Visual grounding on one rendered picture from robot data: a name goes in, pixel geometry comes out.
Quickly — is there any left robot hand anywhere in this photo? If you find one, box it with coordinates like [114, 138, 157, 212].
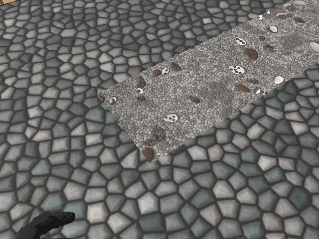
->
[14, 211, 76, 239]

